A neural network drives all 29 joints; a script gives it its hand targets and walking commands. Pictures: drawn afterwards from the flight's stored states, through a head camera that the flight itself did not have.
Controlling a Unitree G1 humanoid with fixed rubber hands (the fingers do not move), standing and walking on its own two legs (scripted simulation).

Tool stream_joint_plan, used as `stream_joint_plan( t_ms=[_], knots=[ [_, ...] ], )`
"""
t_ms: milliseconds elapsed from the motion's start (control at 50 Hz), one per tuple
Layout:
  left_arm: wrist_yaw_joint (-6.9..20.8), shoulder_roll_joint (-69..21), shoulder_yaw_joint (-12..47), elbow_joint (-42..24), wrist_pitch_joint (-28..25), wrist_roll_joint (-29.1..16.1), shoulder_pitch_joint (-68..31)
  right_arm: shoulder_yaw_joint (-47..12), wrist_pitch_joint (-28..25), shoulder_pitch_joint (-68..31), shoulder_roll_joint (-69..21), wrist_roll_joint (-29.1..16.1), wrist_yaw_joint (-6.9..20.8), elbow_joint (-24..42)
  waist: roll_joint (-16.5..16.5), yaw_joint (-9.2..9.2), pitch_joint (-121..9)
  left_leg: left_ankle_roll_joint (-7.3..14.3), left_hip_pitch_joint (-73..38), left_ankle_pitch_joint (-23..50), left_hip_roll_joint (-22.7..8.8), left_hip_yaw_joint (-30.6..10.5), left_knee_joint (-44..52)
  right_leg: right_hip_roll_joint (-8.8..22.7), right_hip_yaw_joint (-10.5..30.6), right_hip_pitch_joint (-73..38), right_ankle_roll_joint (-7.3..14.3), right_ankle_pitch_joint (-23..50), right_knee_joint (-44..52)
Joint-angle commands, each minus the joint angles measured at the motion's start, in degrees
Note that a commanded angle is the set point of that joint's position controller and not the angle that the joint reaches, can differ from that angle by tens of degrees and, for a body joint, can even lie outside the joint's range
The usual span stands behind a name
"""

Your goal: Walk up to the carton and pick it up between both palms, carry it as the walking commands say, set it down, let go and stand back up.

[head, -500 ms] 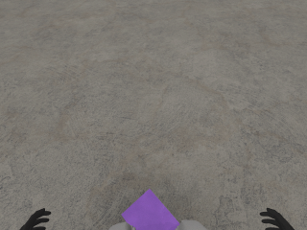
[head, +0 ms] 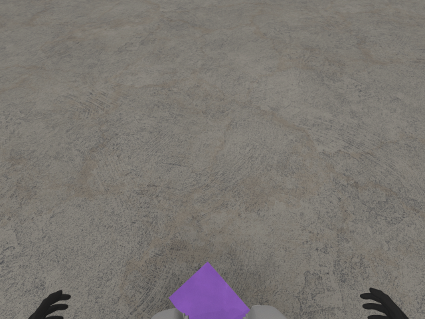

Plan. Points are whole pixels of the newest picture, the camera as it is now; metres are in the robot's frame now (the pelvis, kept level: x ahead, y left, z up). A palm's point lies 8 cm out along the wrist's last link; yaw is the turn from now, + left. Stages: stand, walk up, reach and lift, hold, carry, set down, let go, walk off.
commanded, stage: walk up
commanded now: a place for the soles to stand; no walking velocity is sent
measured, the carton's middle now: (212, 313) +0.22 +0.02 -0.63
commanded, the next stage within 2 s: none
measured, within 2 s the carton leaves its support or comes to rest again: neither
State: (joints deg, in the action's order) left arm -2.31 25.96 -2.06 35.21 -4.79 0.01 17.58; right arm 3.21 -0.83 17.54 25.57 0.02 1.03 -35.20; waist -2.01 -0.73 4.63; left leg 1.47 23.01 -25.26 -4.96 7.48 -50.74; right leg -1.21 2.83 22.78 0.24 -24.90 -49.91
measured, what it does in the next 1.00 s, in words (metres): steps to the right: right foot, then left foot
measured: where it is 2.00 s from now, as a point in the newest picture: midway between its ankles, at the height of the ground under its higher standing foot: outside the picture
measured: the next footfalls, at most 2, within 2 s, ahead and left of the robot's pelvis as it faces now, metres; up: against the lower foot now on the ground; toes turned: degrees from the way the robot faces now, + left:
right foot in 0.40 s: +0.04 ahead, -0.20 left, +0.00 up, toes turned -1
left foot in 0.62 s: -0.01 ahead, +0.01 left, +0.00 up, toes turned +10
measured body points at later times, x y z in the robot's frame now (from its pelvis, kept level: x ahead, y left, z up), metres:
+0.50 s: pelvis -0.08 -0.11 -0.02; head -0.04 -0.10 +0.43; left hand +0.09 +0.19 -0.10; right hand +0.00 -0.48 -0.07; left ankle -0.02 +0.05 -0.66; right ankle +0.00 -0.20 -0.70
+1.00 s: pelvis -0.20 -0.27 -0.02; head -0.15 -0.24 +0.42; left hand -0.14 +0.08 -0.12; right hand -0.04 -0.61 -0.08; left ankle -0.14 -0.09 -0.66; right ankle -0.11 -0.31 -0.70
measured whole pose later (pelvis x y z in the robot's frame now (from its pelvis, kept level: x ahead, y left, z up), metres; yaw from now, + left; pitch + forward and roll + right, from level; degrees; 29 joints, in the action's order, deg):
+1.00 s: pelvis -0.20 -0.27 -0.02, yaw +15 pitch -6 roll +1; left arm 4.9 25.0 -7.0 35.2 5.7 0.0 10.3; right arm 4.6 -3.6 19.3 29.3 0.0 -8.4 -40.1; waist 2.6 -0.5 13.2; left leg -0.9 36.8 -23.1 -0.6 -3.8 -68.6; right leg 0.8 -8.4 27.9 5.4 -24.7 -57.7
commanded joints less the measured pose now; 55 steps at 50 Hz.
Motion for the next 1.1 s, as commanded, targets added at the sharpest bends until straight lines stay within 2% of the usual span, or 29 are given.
stream_joint_plan(
  t_ms=[0,20,40,60,160,260,320,340,360,380,420,460,540,580,600,620,680,760,780,800,820,840,860,880,920,1000,1040,1060,1080],
  knots=[
    [-0.8,14.5,-3.2,0.3,-1.0,1.2,-1.1,4.1,-1.3,-4.5,10.7,1.5,-0.6,0.8,2.8,-1.96,-5.6,3.6,-6.5,7.7,-2.4,-11.4,9.3,7.8,18.8,6.2,9.6,20.1,10.1],
    [-0.6,12.3,-2.5,0.2,-0.9,1.1,-2.2,4.6,-1.5,-3.4,12.8,1.2,-0.6,0.5,1.4,-2.66,-5.9,5.3,-10.5,7.6,-5.5,-13.9,13.3,4.3,11.9,9.9,6.2,17.8,6.8],
    [1.9,11.3,-3.8,-7.6,3.1,4.6,-14.2,6.3,-2.9,16.7,18.5,-1.2,-4.0,-6.9,7.6,-8.34,-0.7,9.5,-12.4,30.6,-17.3,-35.7,22.6,-0.1,-2.6,19.9,2.3,18.7,-14.0],
    [2.3,10.2,-4.3,-10.1,4.8,3.8,-14.9,7.5,-3.6,19.6,22.8,-0.5,-5.8,-7.4,2.3,-6.72,-1.2,14.4,-15.9,45.0,-25.8,-44.1,24.8,0.8,-0.1,25.5,-0.3,-7.7,-22.6],
    [5.0,10.4,-4.5,-7.8,7.9,4.1,-11.7,5.8,-4.2,12.9,19.4,0.5,-8.9,-5.5,1.0,-0.63,3.3,12.5,-6.8,44.3,-18.7,-30.2,18.1,5.1,5.7,23.4,-0.5,-4.0,-26.9],
    [6.6,11.1,-5.5,-6.1,9.6,3.6,-13.3,6.3,-5.1,8.4,21.9,2.4,-9.7,-3.9,-10.8,-0.79,2.4,11.9,1.8,35.1,-19.3,-29.1,21.4,5.6,4.3,13.9,-0.9,-3.6,-18.8],
    [7.8,11.1,-5.6,-5.0,8.5,3.8,-12.0,5.8,-4.4,6.8,21.1,2.2,-9.6,-3.7,-13.1,-0.02,-1.8,9.5,3.3,35.0,-16.4,-21.2,16.4,4.0,1.6,2.9,0.5,-1.9,-0.6],
    [8.1,12.6,-6.8,-2.5,7.8,4.3,-6.3,4.8,-3.8,4.1,18.8,2.2,-9.1,-3.8,-9.5,3.54,-4.3,6.2,12.4,29.6,-12.8,-16.3,10.6,2.6,1.3,-10.0,1.4,1.4,6.1],
    [8.1,15.6,-7.8,-0.9,7.4,5.4,0.2,3.2,-3.2,4.6,13.8,1.8,-9.0,-3.0,8.4,7.38,-6.5,2.9,23.7,14.2,-5.1,-7.2,-5.9,7.5,10.4,-20.6,3.9,2.7,17.2],
    [7.8,19.0,-8.1,-2.6,7.7,4.6,-3.0,2.1,-2.8,2.2,10.4,1.3,-9.6,-2.0,20.7,7.7,-5.6,-0.6,30.7,-16.6,4.1,-3.2,-15.7,21.7,24.0,-14.4,10.0,11.0,26.1],
    [7.0,18.1,-8.3,-3.8,8.3,2.2,-7.8,4.8,-3.2,-4.0,15.9,0.3,-10.5,-2.7,11.1,5.58,-3.6,0.4,19.8,-8.7,1.5,-11.6,-23.2,20.2,20.9,-0.2,11.3,4.8,28.9],
    [6.3,14.5,-8.3,-5.5,8.3,1.9,-15.7,5.5,-2.8,4.9,16.4,0.1,-9.1,-6.2,12.3,0.98,-0.3,-1.5,15.9,-3.1,-0.1,-8.1,-21.5,15.7,11.2,-0.1,10.5,-1.9,24.8],
    [6.2,13.5,-8.5,-7.3,8.3,2.5,-18.7,6.6,-3.1,13.4,16.1,0.2,-8.6,-9.0,14.2,-2.25,1.1,0.8,1.4,-3.1,2.0,-5.2,-10.1,18.0,8.4,9.1,13.3,0.8,19.8],
    [6.2,10.5,-7.8,-7.1,9.4,2.6,-19.4,7.7,-4.2,23.9,18.1,1.7,-8.6,-11.8,5.4,-8.05,-0.3,4.0,-16.4,-1.3,-1.9,-14.0,4.7,14.7,1.6,23.5,9.6,-8.2,1.2],
    [6.2,7.2,-7.7,-7.2,9.7,2.0,-16.7,9.2,-4.2,25.7,23.2,2.7,-9.3,-10.9,-12.6,-8.81,1.6,9.2,-14.6,-10.4,-12.2,-38.7,20.6,6.3,-5.3,29.3,3.8,-12.6,-16.4],
    [5.9,9.0,-7.5,-9.2,10.4,2.1,-20.2,8.5,-4.1,16.4,25.4,2.8,-9.6,-6.5,-8.6,-5.26,3.6,13.9,3.6,-11.9,-20.0,-62.7,33.5,3.4,3.7,24.6,0.7,-10.6,-25.4],
    [7.0,12.4,-9.2,-4.5,10.5,2.6,-13.3,6.9,-5.2,0.1,23.4,3.3,-10.7,-4.7,-0.9,3.51,6.5,12.4,18.7,-9.3,-14.8,-46.0,27.0,4.0,5.9,12.9,0.3,-2.7,-34.2],
    [9.1,11.1,-9.8,-2.6,10.5,2.2,-5.3,7.3,-5.4,1.0,23.4,5.1,-10.0,-3.7,-10.7,3.4,0.5,7.5,17.7,-2.3,-9.5,-34.6,25.4,2.4,0.8,-1.0,0.7,-9.3,-14.1],
    [9.0,10.2,-9.5,-2.2,10.0,2.5,-3.3,7.1,-5.0,0.7,22.6,4.5,-9.8,-3.6,-8.4,4.06,-3.5,6.8,14.0,0.6,-8.8,-32.4,20.8,2.8,0.8,-4.3,0.3,-6.6,-2.7],
    [8.9,10.6,-10.0,-0.7,9.3,3.3,0.2,6.1,-4.1,2.8,20.3,4.3,-9.7,-3.8,-2.9,5.4,-6.4,3.9,20.2,0.9,-5.3,-25.8,11.6,1.8,0.7,-13.5,0.2,-5.9,6.5],
    [8.5,13.0,-9.9,0.7,9.4,4.8,1.7,4.0,-3.5,2.7,13.4,3.3,-10.1,-3.7,20.1,7.97,-3.8,0.7,34.1,-7.4,5.3,-12.0,-11.0,8.7,12.8,-16.6,2.7,-17.6,21.4],
    [7.4,17.8,-10.7,-2.2,9.3,3.9,-4.6,3.8,-3.8,1.9,12.2,2.4,-11.6,-2.4,21.4,6.8,-0.6,-2.0,37.3,-10.3,8.0,-13.0,-20.3,20.7,26.0,-7.6,4.8,-7.1,29.8],
    [7.2,18.7,-11.4,-4.4,9.0,2.5,-7.7,6.0,-4.0,-5.5,16.6,2.7,-11.6,-2.5,12.7,6.11,0.7,-1.5,27.4,-5.5,5.7,-13.5,-24.1,23.0,26.9,2.8,6.9,-15.7,35.3],
    [7.1,16.4,-11.0,-3.9,9.0,2.0,-12.5,7.1,-3.6,-3.3,18.8,1.9,-11.1,-4.9,8.0,3.24,3.8,-0.9,22.2,-2.0,4.5,-13.4,-25.5,20.6,24.0,6.4,4.5,-20.2,35.5],
    [6.3,14.4,-10.6,-5.1,8.6,2.7,-17.3,6.3,-3.0,6.7,17.4,1.5,-9.9,-9.2,12.0,-0.13,1.4,-1.5,17.5,-0.2,2.0,-11.5,-23.1,17.0,12.5,0.4,4.8,-8.5,25.5],
    [6.7,13.8,-10.0,-7.5,8.9,3.9,-16.3,7.0,-3.3,16.6,18.5,1.2,-9.4,-11.1,10.2,-2.13,-2.0,1.8,-3.5,-4.6,1.3,-8.4,-6.4,17.2,6.1,11.2,6.7,-8.5,15.9],
    [6.4,10.6,-9.5,-9.0,9.9,4.5,-19.0,9.3,-3.3,28.7,21.2,2.1,-10.3,-14.1,-1.6,-9.89,-0.3,7.3,-20.6,-8.7,-1.2,-21.1,5.1,12.4,0.7,29.9,1.9,-18.3,-4.9],
    [6.2,8.7,-9.4,-8.0,10.1,4.1,-16.6,10.0,-3.3,28.1,25.9,2.8,-11.3,-11.4,-17.7,-9.32,1.6,15.1,-10.1,-22.9,-13.9,-48.4,22.8,3.8,-3.6,30.4,-3.9,-16.3,-28.7],
    [6.7,14.1,-10.7,-9.2,10.6,4.3,-18.4,9.0,-3.8,13.6,27.8,2.6,-12.3,-6.7,-8.3,-3.8,0.9,20.0,8.0,-21.5,-20.7,-67.4,32.7,4.9,9.5,23.7,-5.3,-12.7,-38.2]
  ],
)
